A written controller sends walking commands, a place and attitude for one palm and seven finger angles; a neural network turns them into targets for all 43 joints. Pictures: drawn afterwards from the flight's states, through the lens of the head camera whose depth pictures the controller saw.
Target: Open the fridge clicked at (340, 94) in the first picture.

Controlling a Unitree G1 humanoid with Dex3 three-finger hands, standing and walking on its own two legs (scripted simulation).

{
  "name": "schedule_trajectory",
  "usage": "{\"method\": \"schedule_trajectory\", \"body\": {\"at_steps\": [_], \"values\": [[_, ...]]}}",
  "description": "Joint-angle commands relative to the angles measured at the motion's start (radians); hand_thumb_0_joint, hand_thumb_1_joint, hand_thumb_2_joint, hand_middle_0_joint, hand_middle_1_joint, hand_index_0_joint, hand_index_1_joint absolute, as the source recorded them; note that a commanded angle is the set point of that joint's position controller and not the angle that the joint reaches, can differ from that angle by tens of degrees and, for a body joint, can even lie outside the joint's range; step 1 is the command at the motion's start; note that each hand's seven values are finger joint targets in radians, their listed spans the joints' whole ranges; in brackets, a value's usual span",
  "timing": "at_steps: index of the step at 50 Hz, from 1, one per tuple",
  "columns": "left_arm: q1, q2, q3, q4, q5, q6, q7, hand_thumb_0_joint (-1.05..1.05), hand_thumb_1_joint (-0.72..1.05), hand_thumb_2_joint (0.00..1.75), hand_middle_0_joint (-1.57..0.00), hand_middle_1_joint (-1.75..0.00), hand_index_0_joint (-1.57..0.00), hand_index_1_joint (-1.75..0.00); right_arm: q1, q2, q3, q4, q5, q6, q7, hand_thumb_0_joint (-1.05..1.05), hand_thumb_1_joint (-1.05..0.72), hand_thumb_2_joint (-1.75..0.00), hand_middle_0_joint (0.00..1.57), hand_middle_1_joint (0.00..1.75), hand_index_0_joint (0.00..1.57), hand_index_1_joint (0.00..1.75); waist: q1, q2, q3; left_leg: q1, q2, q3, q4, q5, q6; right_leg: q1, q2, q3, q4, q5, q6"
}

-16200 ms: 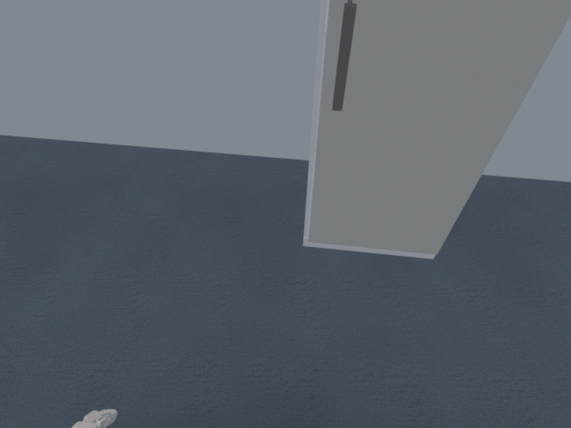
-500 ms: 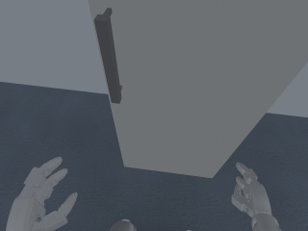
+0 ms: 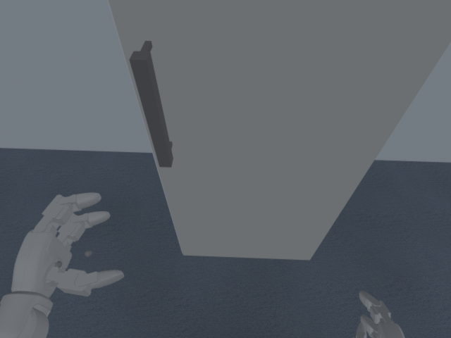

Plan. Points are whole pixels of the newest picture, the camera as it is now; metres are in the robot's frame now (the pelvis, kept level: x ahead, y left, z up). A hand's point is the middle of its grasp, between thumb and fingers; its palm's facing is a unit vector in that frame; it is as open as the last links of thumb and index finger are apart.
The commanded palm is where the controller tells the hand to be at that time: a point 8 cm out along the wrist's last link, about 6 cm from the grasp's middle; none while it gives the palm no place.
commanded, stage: raise the hand to about handle height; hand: left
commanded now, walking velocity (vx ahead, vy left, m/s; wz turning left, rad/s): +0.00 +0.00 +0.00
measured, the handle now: (158, 111) +0.48 +0.17 +0.14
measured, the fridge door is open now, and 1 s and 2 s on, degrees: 0 0 0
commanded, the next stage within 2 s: move the hooked fingers beside the handle in 1.04 s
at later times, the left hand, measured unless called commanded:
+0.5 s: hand (38, 193) +0.27 +0.28 +0.16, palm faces +0.12 -0.99 -0.07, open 13.9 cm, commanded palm +0.24 +0.32 +0.17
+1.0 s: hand (51, 181) +0.29 +0.27 +0.17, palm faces +0.12 -0.99 -0.06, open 14.0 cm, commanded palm +0.25 +0.31 +0.17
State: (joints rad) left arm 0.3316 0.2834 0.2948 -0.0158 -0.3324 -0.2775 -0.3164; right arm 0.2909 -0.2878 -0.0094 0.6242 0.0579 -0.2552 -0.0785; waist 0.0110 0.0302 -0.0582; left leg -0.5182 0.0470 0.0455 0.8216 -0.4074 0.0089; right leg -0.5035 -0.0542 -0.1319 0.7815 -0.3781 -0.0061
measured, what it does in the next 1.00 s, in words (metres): stands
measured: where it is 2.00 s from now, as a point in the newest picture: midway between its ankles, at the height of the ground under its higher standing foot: outside the picture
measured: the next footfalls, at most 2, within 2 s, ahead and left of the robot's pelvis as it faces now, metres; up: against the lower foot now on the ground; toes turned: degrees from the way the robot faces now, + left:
none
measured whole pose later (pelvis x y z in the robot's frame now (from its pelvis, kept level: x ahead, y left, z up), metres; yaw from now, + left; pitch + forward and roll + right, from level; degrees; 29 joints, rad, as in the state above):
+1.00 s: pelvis +0.01 -0.01 +0.03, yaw +0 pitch -1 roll +0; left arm -0.07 0.42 0.46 0.23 -0.33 0.00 -0.41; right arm 0.25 -0.27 0.06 0.62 0.07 -0.25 -0.12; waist 0.04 0.04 -0.01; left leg -0.25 0.04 0.06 0.56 -0.30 0.00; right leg -0.25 -0.04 -0.13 0.55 -0.28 -0.02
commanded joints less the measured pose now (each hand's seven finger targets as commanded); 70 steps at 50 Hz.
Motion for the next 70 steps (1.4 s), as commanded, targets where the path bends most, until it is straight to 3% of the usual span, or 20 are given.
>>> {"method": "schedule_trajectory", "body": {"at_steps": [1,5,7,12,15,20,23,27,32,35,38,40,42,46,51,56,59,63,65,70], "values": [[-0.221,0.271,0.148,-0.249,-0.024,-0.03,-0.025,0.0,-0.36,0.36,-0.29,-1.11,-0.29,-1.11,-0.104,-0.108,-0.02,-0.179,-0.001,-0.09,-0.026,0.0,-0.9,-0.9,0.2,0.3,0.2,0.3,0.013,0.06,-0.201,0.143,-0.037,-0.068,-0.188,0.19,0.015,0.151,0.039,0.074,-0.164,0.112,-0.008],[-0.243,0.29,0.21,-0.24,-0.045,-0.018,0.022,0.0,-0.45,0.32,-0.3,-1.17,-0.3,-1.17,-0.106,-0.096,-0.005,-0.173,-0.007,-0.094,-0.021,0.0,-0.9,-0.9,0.2,0.3,0.2,0.3,0.039,0.076,-0.174,0.187,-0.033,-0.077,-0.228,0.274,0.002,0.192,0.055,0.041,-0.163,0.209,-0.018],[-0.283,0.25,0.176,-0.191,-0.043,0.012,0.021,0.0,-0.5,0.3,-0.3,-1.2,-0.3,-1.2,-0.119,-0.094,0.001,-0.172,-0.001,-0.091,-0.018,0.0,-0.9,-0.9,0.2,0.3,0.2,0.3,0.027,0.084,-0.113,0.194,-0.031,-0.075,-0.249,0.265,-0.004,0.172,0.056,0.032,-0.174,0.213,-0.017],[-0.362,0.244,0.123,-0.043,-0.025,0.165,-0.05,0.0,-0.5,0.3,-0.3,-1.2,-0.3,-1.2,-0.118,-0.112,0.009,-0.178,0.013,-0.073,-0.027,0.0,-0.9,-0.9,0.2,0.3,0.2,0.3,0.015,0.047,-0.047,0.2,-0.03,-0.072,-0.282,0.236,0.002,0.174,0.054,0.037,-0.221,0.217,-0.012],[-0.459,0.305,0.159,-0.056,-0.022,0.211,-0.074,0.0,-0.5,0.3,-0.3,-1.2,-0.3,-1.2,-0.129,-0.116,0.018,-0.187,0.011,-0.068,-0.038,0.0,-0.9,-0.9,0.2,0.3,0.2,0.3,0.02,0.042,-0.069,0.227,-0.033,-0.074,-0.29,0.237,0.01,0.205,0.054,0.048,-0.244,0.21,-0.014],[-0.594,0.422,0.274,-0.126,-0.03,0.163,-0.06,0.0,-0.5,0.3,-0.3,-1.2,-0.3,-1.2,-0.138,-0.103,0.029,-0.176,-0.003,-0.072,-0.045,0.0,-0.9,-0.9,0.2,0.3,0.2,0.3,0.031,0.052,-0.17,0.312,-0.033,-0.079,-0.3,0.311,0.008,0.265,0.059,0.051,-0.257,0.266,-0.017],[-0.639,0.401,0.263,-0.064,-0.034,0.151,-0.068,0.0,-0.5,0.3,-0.3,-1.2,-0.3,-1.2,-0.142,-0.097,0.035,-0.157,0.003,-0.075,-0.05,0.0,-0.9,-0.9,0.2,0.3,0.2,0.3,0.021,0.089,-0.142,0.332,-0.033,-0.08,-0.323,0.298,0.003,0.261,0.057,0.049,-0.276,0.256,-0.019],[-0.672,0.404,0.237,0.066,-0.024,0.218,-0.112,0.0,-0.5,0.3,-0.3,-1.2,-0.3,-1.2,-0.139,-0.111,0.031,-0.145,0.013,-0.065,-0.058,0.0,-0.9,-0.9,0.2,0.3,0.2,0.3,0.015,0.082,-0.096,0.319,-0.035,-0.07,-0.336,0.295,0.009,0.265,0.048,0.056,-0.3,0.278,-0.017],[-0.575,0.364,0.203,0.146,-0.031,0.296,-0.156,0.0,-0.5,0.3,-0.3,-1.2,-0.3,-1.2,-0.136,-0.121,0.024,-0.172,0.018,-0.048,-0.046,0.0,-0.9,-0.9,0.2,0.3,0.2,0.3,0.027,-0.029,-0.091,0.281,-0.039,-0.068,-0.33,0.292,0.015,0.266,0.043,0.056,-0.3,0.284,-0.011],[-0.597,0.432,0.271,0.041,-0.039,0.258,-0.135,0.0,-0.5,0.3,-0.3,-1.2,-0.3,-1.2,-0.147,-0.118,0.02,-0.185,0.008,-0.049,-0.036,0.0,-0.9,-0.9,0.2,0.3,0.2,0.3,0.043,-0.016,-0.14,0.307,-0.037,-0.065,-0.32,0.33,0.015,0.294,0.045,0.061,-0.292,0.306,-0.014],[-0.626,0.458,0.316,-0.068,-0.036,0.191,-0.085,0.0,-0.5,0.3,-0.3,-1.2,-0.3,-1.2,-0.145,-0.105,0.019,-0.19,0.002,-0.06,-0.035,0.0,-0.9,-0.9,0.2,0.3,0.2,0.3,0.048,0.061,-0.202,0.349,-0.039,-0.059,-0.329,0.362,0.012,0.318,0.047,0.061,-0.286,0.325,-0.016],[-0.631,0.478,0.334,-0.092,-0.028,0.163,-0.059,0.0,-0.5,0.3,-0.3,-1.2,-0.3,-1.2,-0.138,-0.104,0.02,-0.179,-0.005,-0.064,-0.035,0.0,-0.9,-0.9,0.2,0.3,0.2,0.3,0.049,0.082,-0.199,0.353,-0.037,-0.052,-0.33,0.363,0.013,0.326,0.048,0.067,-0.292,0.326,-0.017],[-0.646,0.428,0.294,-0.063,-0.018,0.16,-0.053,0.0,-0.5,0.3,-0.3,-1.2,-0.3,-1.2,-0.139,-0.098,0.021,-0.168,0.001,-0.067,-0.039,0.0,-0.9,-0.9,0.2,0.3,0.2,0.3,0.033,0.124,-0.149,0.352,-0.038,-0.045,-0.343,0.343,0.011,0.302,0.046,0.065,-0.301,0.317,-0.016],[-0.641,0.379,0.232,0.042,-0.008,0.208,-0.081,0.0,-0.5,0.3,-0.3,-1.2,-0.3,-1.2,-0.136,-0.108,0.019,-0.154,0.011,-0.062,-0.051,0.0,-0.9,-0.9,0.2,0.3,0.2,0.3,0.016,0.074,-0.078,0.325,-0.036,-0.043,-0.351,0.28,0.017,0.272,0.042,0.072,-0.323,0.276,-0.011],[-0.626,0.388,0.23,0.074,-0.025,0.248,-0.124,0.0,-0.5,0.3,-0.3,-1.2,-0.3,-1.2,-0.137,-0.114,0.016,-0.163,0.014,-0.052,-0.057,0.0,-0.9,-0.9,0.2,0.3,0.2,0.3,0.016,-0.009,-0.107,0.318,-0.039,-0.046,-0.333,0.289,0.023,0.286,0.038,0.08,-0.32,0.293,-0.003],[-0.627,0.423,0.283,0.004,-0.04,0.2,-0.107,0.0,-0.5,0.3,-0.3,-1.2,-0.3,-1.2,-0.147,-0.103,0.018,-0.17,0.007,-0.057,-0.047,0.0,-0.9,-0.9,0.2,0.3,0.2,0.3,0.032,0.004,-0.176,0.336,-0.042,-0.04,-0.316,0.354,0.022,0.326,0.039,0.083,-0.298,0.374,-0.002],[-0.667,0.393,0.255,0.003,-0.031,0.182,-0.088,0.0,-0.5,0.3,-0.3,-1.2,-0.3,-1.2,-0.147,-0.098,0.018,-0.161,0.009,-0.061,-0.05,0.0,-0.9,-0.9,0.2,0.3,0.2,0.3,0.021,0.057,-0.145,0.346,-0.042,-0.037,-0.322,0.337,0.017,0.292,0.041,0.076,-0.298,0.354,-0.004],[-0.731,0.374,0.206,0.087,-0.006,0.205,-0.08,0.0,-0.5,0.3,-0.3,-1.2,-0.3,-1.2,-0.135,-0.104,0.017,-0.141,0.016,-0.054,-0.06,0.0,-0.9,-0.9,0.2,0.3,0.2,0.3,-0.002,0.045,-0.073,0.321,-0.04,-0.041,-0.334,0.258,0.019,0.241,0.039,0.08,-0.322,0.259,-0.002],[-0.729,0.377,0.196,0.104,-0.001,0.216,-0.083,0.0,-0.5,0.3,-0.3,-1.2,-0.3,-1.2,-0.132,-0.109,0.016,-0.144,0.014,-0.051,-0.064,0.0,-0.9,-0.9,0.2,0.3,0.2,0.3,0.003,0.0,-0.082,0.317,-0.037,-0.042,-0.332,0.255,0.023,0.248,0.037,0.087,-0.324,0.253,-0.001],[-0.782,0.411,0.217,0.089,0.008,0.196,-0.067,0.0,-0.5,0.3,-0.3,-1.2,-0.3,-1.2,-0.136,-0.107,0.019,-0.149,0.01,-0.047,-0.061,0.0,-0.9,-0.9,0.2,0.3,0.2,0.3,0.015,0.043,-0.157,0.331,-0.039,-0.043,-0.329,0.291,0.019,0.293,0.034,0.087,-0.308,0.283,-0.007]]}}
